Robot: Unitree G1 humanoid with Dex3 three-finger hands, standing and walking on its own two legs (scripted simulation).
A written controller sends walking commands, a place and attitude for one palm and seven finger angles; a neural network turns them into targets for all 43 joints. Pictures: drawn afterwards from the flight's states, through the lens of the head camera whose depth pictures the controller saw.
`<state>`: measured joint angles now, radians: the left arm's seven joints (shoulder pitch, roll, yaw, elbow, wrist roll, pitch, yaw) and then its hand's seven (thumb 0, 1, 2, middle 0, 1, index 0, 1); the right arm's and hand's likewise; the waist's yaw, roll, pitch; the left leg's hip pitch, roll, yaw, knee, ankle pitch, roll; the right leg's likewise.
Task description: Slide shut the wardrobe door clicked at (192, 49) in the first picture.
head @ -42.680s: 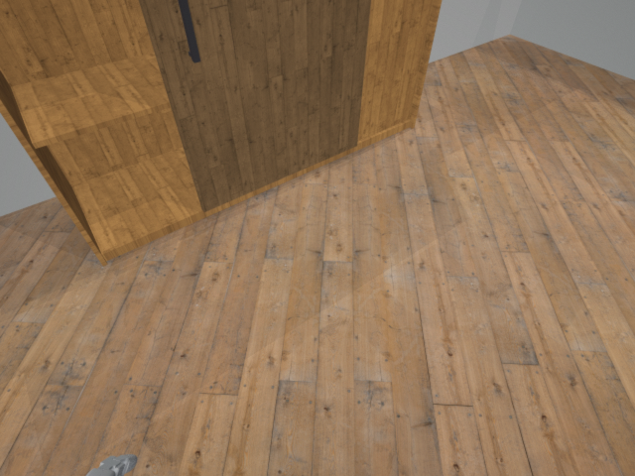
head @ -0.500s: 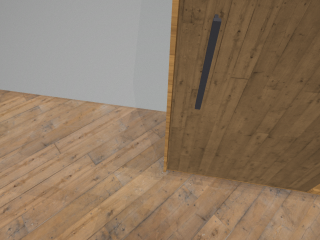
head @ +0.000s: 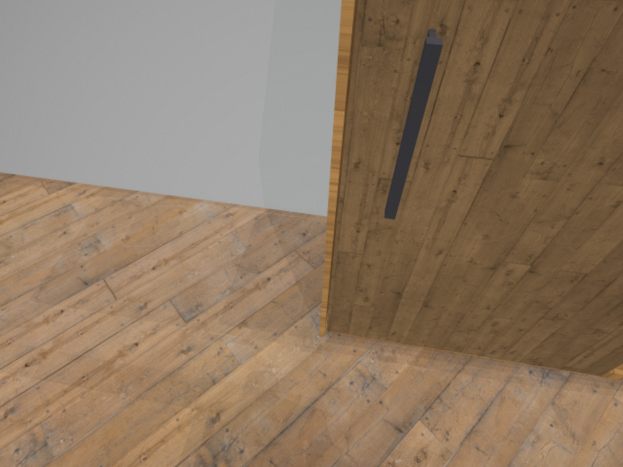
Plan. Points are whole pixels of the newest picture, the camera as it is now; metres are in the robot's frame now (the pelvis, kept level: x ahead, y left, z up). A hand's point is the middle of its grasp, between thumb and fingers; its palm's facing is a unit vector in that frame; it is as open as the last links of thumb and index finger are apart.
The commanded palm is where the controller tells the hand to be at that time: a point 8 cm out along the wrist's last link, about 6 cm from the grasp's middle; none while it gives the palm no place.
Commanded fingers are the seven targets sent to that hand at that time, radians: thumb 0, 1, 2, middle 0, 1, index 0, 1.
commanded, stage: look to check the result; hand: right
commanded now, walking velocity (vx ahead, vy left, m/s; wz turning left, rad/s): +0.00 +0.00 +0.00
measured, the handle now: (407, 139) +0.60 -0.11 +0.10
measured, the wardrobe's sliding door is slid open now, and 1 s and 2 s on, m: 0.00 0.00 0.00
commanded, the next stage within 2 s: stand and wait in 0.14 s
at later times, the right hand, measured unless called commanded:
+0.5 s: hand out of the picture +0.01 -0.17 -0.18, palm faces +0.00 +0.98 -0.19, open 7.4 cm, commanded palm none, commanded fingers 0.00 -0.90 -0.90 0.20 0.30 0.20 0.30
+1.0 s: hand out of the picture +0.00 -0.17 -0.18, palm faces -0.01 +0.98 -0.18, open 7.4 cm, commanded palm none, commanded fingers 0.00 -0.90 -0.90 0.20 0.30 0.20 0.30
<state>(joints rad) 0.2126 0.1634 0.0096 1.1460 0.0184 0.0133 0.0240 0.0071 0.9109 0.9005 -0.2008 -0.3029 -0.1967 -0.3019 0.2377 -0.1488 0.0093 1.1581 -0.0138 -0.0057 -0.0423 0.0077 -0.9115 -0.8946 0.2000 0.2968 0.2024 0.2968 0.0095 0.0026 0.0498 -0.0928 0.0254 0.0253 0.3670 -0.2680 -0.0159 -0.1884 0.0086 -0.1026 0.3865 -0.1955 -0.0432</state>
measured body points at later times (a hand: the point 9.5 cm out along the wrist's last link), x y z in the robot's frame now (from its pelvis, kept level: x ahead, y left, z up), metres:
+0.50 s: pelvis +0.01 +0.00 +0.00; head +0.03 +0.00 +0.45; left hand +0.02 +0.23 -0.16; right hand +0.01 -0.22 -0.16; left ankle -0.05 +0.13 -0.74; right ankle +0.01 -0.09 -0.74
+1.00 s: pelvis +0.01 +0.00 +0.00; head +0.03 -0.01 +0.45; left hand +0.01 +0.22 -0.16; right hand +0.01 -0.22 -0.16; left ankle -0.05 +0.13 -0.74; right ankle +0.01 -0.09 -0.74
